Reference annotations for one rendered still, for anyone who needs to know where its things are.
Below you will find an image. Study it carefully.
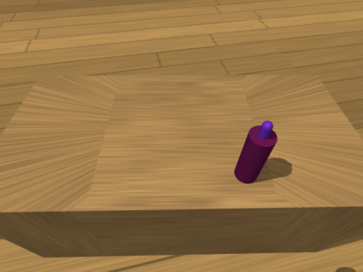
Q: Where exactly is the bottle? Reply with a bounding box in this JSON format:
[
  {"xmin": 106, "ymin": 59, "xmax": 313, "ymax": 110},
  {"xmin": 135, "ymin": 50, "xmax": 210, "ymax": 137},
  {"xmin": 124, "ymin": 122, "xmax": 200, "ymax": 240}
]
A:
[{"xmin": 234, "ymin": 121, "xmax": 277, "ymax": 184}]

